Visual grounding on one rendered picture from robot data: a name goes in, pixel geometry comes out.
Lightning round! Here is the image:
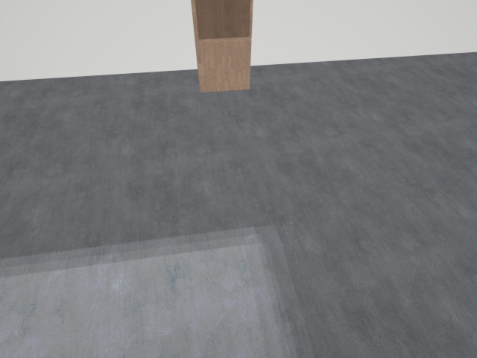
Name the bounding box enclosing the cupboard door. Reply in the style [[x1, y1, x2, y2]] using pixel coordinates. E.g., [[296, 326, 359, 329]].
[[195, 0, 250, 40]]

